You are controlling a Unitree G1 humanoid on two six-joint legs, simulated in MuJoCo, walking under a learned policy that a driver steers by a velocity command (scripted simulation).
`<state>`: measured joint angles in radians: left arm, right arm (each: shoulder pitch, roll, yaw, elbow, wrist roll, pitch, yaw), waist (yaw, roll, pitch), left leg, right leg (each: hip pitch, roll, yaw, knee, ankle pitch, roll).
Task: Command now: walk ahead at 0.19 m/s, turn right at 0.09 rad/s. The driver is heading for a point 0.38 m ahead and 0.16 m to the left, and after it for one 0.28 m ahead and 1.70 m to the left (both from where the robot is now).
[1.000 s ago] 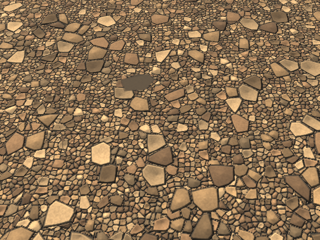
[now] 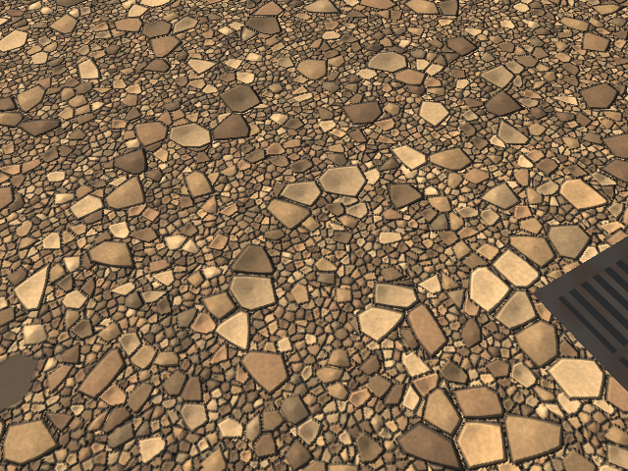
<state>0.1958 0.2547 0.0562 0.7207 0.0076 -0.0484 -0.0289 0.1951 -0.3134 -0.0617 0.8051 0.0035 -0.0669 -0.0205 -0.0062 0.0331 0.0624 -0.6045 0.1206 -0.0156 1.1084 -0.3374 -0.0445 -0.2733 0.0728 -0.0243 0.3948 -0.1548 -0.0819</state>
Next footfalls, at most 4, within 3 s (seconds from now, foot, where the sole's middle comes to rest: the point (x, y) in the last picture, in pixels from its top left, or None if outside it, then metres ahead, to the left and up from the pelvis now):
0.26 left None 0.21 0.14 -0.78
0.68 right None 0.28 -0.09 -0.78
1.08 left None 0.34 0.23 -0.78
1.48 right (311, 442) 0.49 0.06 -0.78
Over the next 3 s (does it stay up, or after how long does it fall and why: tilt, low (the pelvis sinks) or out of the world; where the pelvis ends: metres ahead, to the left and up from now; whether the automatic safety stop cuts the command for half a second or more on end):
stays up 0.38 0.10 -0.01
